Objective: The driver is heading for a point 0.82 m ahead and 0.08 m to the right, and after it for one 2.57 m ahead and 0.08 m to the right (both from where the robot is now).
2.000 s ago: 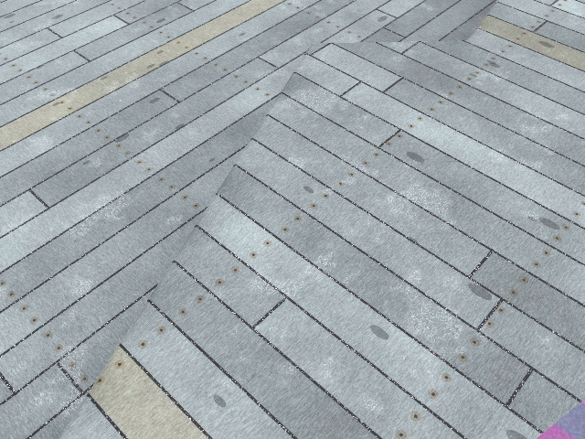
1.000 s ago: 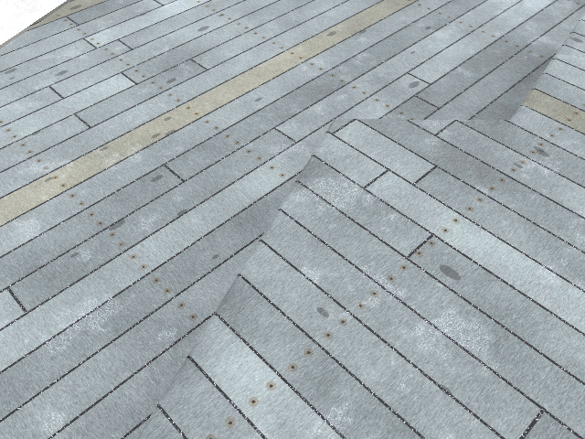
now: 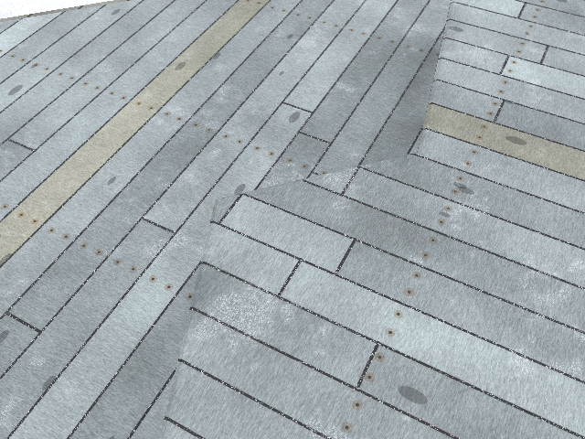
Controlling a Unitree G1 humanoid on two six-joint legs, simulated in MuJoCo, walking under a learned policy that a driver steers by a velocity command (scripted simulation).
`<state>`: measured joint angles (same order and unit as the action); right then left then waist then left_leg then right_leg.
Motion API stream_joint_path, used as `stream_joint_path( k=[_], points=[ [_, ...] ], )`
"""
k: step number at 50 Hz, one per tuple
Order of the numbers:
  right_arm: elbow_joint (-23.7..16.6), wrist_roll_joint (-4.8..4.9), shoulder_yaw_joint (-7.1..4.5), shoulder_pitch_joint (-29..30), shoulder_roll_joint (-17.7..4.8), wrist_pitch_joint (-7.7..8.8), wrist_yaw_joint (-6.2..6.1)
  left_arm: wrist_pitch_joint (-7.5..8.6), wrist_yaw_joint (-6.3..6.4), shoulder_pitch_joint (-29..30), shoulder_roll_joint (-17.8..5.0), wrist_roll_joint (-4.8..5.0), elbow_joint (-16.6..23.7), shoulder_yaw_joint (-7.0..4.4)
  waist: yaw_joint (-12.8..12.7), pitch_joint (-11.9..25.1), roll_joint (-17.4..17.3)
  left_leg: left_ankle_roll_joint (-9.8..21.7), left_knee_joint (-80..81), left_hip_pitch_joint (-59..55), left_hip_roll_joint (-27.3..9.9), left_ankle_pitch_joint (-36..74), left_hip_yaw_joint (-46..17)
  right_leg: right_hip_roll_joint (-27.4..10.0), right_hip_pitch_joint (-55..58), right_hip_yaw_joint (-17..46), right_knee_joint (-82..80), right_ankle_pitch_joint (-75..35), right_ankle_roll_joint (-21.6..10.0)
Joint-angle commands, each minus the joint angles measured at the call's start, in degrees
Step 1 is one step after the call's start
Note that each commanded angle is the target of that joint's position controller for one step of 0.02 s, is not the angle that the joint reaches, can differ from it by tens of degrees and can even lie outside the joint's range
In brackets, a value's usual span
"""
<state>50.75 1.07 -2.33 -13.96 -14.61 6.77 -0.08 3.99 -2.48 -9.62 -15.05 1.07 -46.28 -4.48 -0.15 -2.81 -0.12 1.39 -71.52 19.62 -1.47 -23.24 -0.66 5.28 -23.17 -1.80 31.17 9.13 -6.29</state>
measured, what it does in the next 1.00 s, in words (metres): walks ahead, turning right: left foot, then right foot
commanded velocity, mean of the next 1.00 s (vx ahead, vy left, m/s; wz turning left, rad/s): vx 0.50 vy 0.00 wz -0.36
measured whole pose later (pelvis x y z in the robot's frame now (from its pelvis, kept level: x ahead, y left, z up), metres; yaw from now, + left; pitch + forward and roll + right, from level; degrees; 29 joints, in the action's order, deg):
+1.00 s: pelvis +0.50 -0.10 +0.01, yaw -20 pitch +2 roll +1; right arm 48.8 1.6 -2.6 -18.6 -17.0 4.7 0.7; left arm 4.2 -1.5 -9.6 -14.6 0.1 -40.8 -2.4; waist 1.4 -0.1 -1.7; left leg 0.8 -65.6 24.4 -3.2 -22.2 -0.8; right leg 0.6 -20.4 -2.8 28.4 10.5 -2.9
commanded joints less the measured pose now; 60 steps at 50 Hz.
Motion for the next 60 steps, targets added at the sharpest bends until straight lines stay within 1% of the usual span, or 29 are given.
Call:
stream_joint_path(
  k=[1,3,6,10,13,16,18,19,20,21,22,24,27,29,32,40,42,43,44,45,46,47,48,49,50,52,53,54,60],
  points=[
    [-6.3,-1.03,-2.15,1.4,-7.4,1.45,-0.25,0.79,0.45,-2.2,-4.8,-0.48,3.9,-0.77,0.8,6.8,-0.5,-0.1,1.7,16.4,-5.1,4.1,-4.5,-16.0,17.2,23.6,-16.6,-13.7,-11.8],
    [-6.8,-1.51,-2.22,0.6,-5.9,0.16,-0.36,0.79,1.15,-2.0,-5.9,-0.34,4.3,-0.95,2.2,5.9,0.0,-2.0,7.2,14.2,-5.4,5.5,-3.4,-14.2,12.1,20.6,-18.5,-14.2,-11.7],
    [-9.4,-2.18,-1.91,6.7,-4.9,-0.67,-0.98,0.65,2.45,-5.2,-8.5,-0.12,4.1,-1.59,0.5,3.7,1.4,-4.5,18.2,15.8,-3.9,13.6,-1.6,-12.2,9.0,17.2,-19.0,-17.3,-10.7],
    [-12.2,-1.46,-1.28,15.1,-3.4,-0.27,-0.59,-0.08,3.15,-8.9,-8.4,0.37,3.8,-1.58,-3.0,3.2,4.3,-4.4,34.8,13.0,-0.3,25.7,-1.6,-9.6,9.4,16.5,-17.0,-11.1,-7.1],
    [-14.0,-0.78,-1.48,18.6,-4.4,0.40,0.17,-0.56,3.33,-11.0,-8.4,0.55,3.3,-1.56,-4.3,3.2,5.2,-3.8,40.3,11.5,1.3,26.6,-2.4,-11.1,12.5,20.3,-14.1,-8.5,-6.4],
    [-14.7,-0.56,-2.17,17.8,-6.5,1.44,1.07,-1.10,3.80,-10.6,-8.4,0.34,3.8,-1.56,-3.0,3.6,6.2,-2.2,44.1,8.4,2.0,21.4,-3.6,-12.8,16.4,25.6,-9.4,-6.7,-5.6],
    [-13.1,-0.76,-3.11,10.6,-8.0,2.05,0.87,-1.30,3.89,-8.4,-7.7,0.06,4.8,-1.29,1.2,5.7,7.2,0.1,47.8,-1.8,2.4,20.1,-2.2,-10.8,15.5,26.2,-3.5,-11.3,-3.8],
    [-12.0,-1.77,-3.93,2.9,-10.3,2.35,0.51,-1.06,3.57,-7.0,-5.4,-0.36,5.8,-0.39,4.9,11.8,5.3,3.3,46.5,-14.9,-2.9,20.4,-6.2,-7.8,10.8,23.3,7.5,-11.3,-1.9],
    [-11.3,-2.99,-5.15,-6.0,-15.2,2.06,-0.04,-0.59,3.51,-11.6,-1.9,-0.11,7.2,0.72,5.4,21.3,-6.0,10.7,46.5,-36.6,-16.0,16.6,-24.0,-0.7,-5.3,15.6,26.4,2.7,2.4],
    [-9.8,-1.90,-5.20,-8.4,-14.4,1.23,0.41,-0.15,3.41,-15.6,-3.1,1.01,7.9,1.15,4.0,24.4,-19.8,15.9,52.2,-43.0,-24.2,3.2,-44.4,-0.2,-19.0,12.6,38.5,25.7,3.9],
    [-11.0,-1.14,-3.86,-5.7,-9.0,0.93,0.38,-0.29,3.36,-13.1,-8.4,1.44,6.6,-0.03,4.9,16.2,-10.9,13.7,54.0,-36.3,-22.4,-5.5,-41.1,-4.0,-23.4,13.9,44.1,21.5,4.4],
    [-10.7,-1.60,-2.65,-1.1,-6.1,0.08,0.62,-0.61,3.04,-6.0,-7.7,0.06,7.7,-0.06,3.7,5.5,-2.3,10.4,56.4,-20.7,-16.8,3.2,-26.2,-7.1,-21.3,10.7,42.5,13.4,4.7],
    [-9.4,-1.80,-2.02,1.2,-4.7,0.35,1.40,-0.89,2.36,-6.9,-4.5,0.33,7.4,0.18,0.3,2.7,-5.5,10.1,60.6,-10.1,-11.6,12.7,-15.5,-9.7,-14.9,8.6,35.9,9.7,4.1],
    [-8.4,-1.32,-2.45,0.4,-6.3,0.73,1.60,-0.98,2.29,-5.4,-3.5,-0.17,8.1,0.59,0.0,2.7,-5.2,11.5,62.3,-9.4,-11.5,17.7,-12.0,-10.3,-15.4,7.4,30.9,6.9,4.6],
    [-7.3,-0.81,-3.00,-0.9,-8.4,0.47,1.34,-0.35,2.02,-0.4,-2.4,-0.81,9.5,1.49,1.1,2.8,-3.6,11.5,63.3,-10.6,-11.3,22.7,-7.9,-11.7,-15.5,5.6,19.9,-1.1,5.1],
    [-3.6,0.54,-3.17,-7.6,-11.3,-1.77,1.06,0.86,0.48,11.0,-3.4,0.34,12.6,1.67,4.6,0.7,-5.5,8.6,59.8,-16.8,-13.1,23.7,-5.0,-8.4,-9.7,1.6,1.4,-3.9,4.0],
    [-3.3,0.73,-3.27,-6.5,-12.2,-2.59,0.71,1.15,0.31,7.0,-5.1,0.00,11.8,0.83,1.2,2.6,-5.9,7.1,54.6,-17.5,-13.1,32.3,-3.9,-6.5,-1.9,-0.1,-2.9,-3.2,2.2],
    [-3.2,0.79,-2.91,-6.6,-11.4,-2.85,0.52,1.11,0.59,0.3,-7.3,-0.42,9.5,-0.46,-2.1,6.7,-4.6,5.6,46.3,-16.2,-10.5,40.5,-1.1,-4.9,8.3,-1.2,-4.9,-3.8,0.6],
    [-4.1,-0.05,-1.92,-5.8,-9.3,-2.67,0.24,0.99,1.23,-9.7,-10.9,-0.88,7.3,-1.93,-6.5,13.6,-2.0,3.1,32.6,-8.0,-7.8,36.3,1.7,-10.5,23.7,4.9,-3.2,-5.4,-2.2],
    [-6.4,-1.02,0.03,-10.2,-3.6,-1.53,0.41,0.39,1.74,-16.2,-17.5,-1.67,6.3,-3.41,-6.0,21.0,11.6,-1.4,9.3,15.8,0.8,11.9,5.2,-25.7,45.0,29.7,-5.4,-0.5,-11.2],
    [-5.7,-0.38,-0.30,-9.5,-5.5,-0.38,0.49,0.22,1.55,-18.2,-14.0,-0.74,5.7,-2.46,-7.0,24.5,13.3,-1.2,-0.1,23.9,2.0,-9.6,-2.9,-28.5,45.9,42.5,-12.0,4.9,-13.7],
    [-6.7,1.34,-1.45,-5.7,-9.3,0.01,0.86,0.23,1.50,-14.3,-11.0,-0.59,6.0,-1.33,-6.3,16.0,9.4,-0.3,-3.6,28.9,-1.3,-6.4,-3.9,-26.9,39.3,34.3,-12.8,7.5,-11.0],
    [-7.1,1.51,-1.40,-2.8,-9.1,-0.15,0.90,0.21,1.45,-10.3,-8.7,-0.65,6.7,-0.61,-4.9,11.3,6.6,0.2,-1.8,27.9,-3.6,-1.4,-2.9,-24.3,31.6,26.6,-14.1,6.6,-9.0],
    [-7.1,0.57,-1.56,-0.8,-8.4,-0.78,0.68,0.37,1.12,-6.4,-6.2,-0.89,6.8,0.16,-3.2,6.6,3.5,0.3,1.5,25.9,-5.3,2.9,-2.6,-21.2,24.2,20.9,-16.8,4.3,-7.0],
    [-7.1,0.42,-1.81,-2.5,-7.8,-1.59,0.64,0.86,1.04,-4.3,-5.7,-1.34,6.9,0.30,-0.8,5.4,6.8,-0.1,3.7,22.0,-6.6,5.9,-3.6,-20.7,18.9,17.6,-18.9,1.0,-6.8],
    [-6.1,0.62,-1.62,-4.8,-5.7,-3.09,0.60,2.02,0.97,-3.1,-5.4,-1.61,5.9,0.03,1.1,4.3,7.0,-1.1,4.8,18.2,-6.4,9.5,-4.2,-19.5,13.8,11.9,-21.9,-4.7,-6.8],
    [-5.7,0.73,-1.91,-4.1,-5.8,-3.83,0.17,2.38,1.10,-3.1,-4.5,-1.94,5.3,0.03,1.1,3.5,4.0,-0.9,4.4,18.8,-6.1,11.8,-4.7,-17.8,13.2,8.7,-22.8,-5.4,-5.5],
    [-6.7,0.84,-1.78,-3.4,-5.0,-4.02,0.12,2.64,1.41,-3.6,-6.4,-2.23,4.7,-0.39,1.5,2.8,5.7,-1.7,6.5,20.1,-5.7,14.0,-5.9,-19.7,12.5,7.5,-23.4,-8.6,-6.5],
    [-10.0,0.02,-1.21,6.2,-3.1,-3.55,1.48,2.49,2.85,-6.4,-7.6,-1.75,2.0,-0.81,-1.6,-0.2,2.5,-1.2,25.5,21.2,-4.1,29.4,-3.3,-18.4,16.6,-2.7,-23.7,-14.6,-3.4]
  ],
)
